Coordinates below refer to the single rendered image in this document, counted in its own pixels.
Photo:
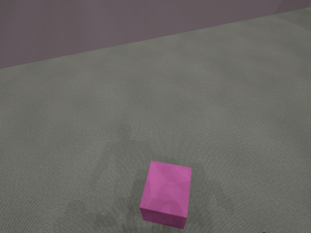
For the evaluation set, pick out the carton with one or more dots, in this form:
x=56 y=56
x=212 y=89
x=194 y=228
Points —
x=166 y=194

